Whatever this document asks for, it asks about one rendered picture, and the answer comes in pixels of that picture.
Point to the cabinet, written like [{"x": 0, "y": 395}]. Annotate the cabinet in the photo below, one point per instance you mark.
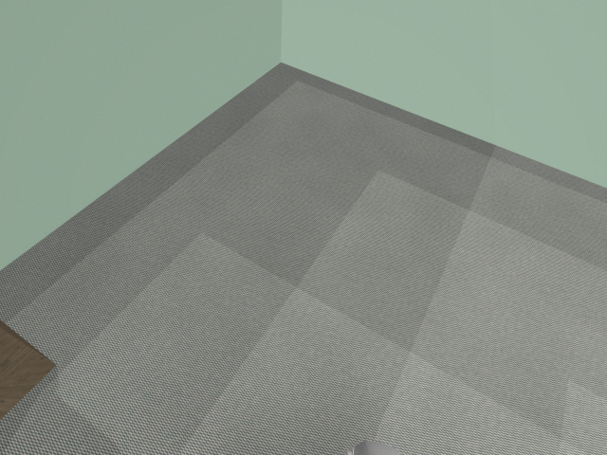
[{"x": 22, "y": 367}]

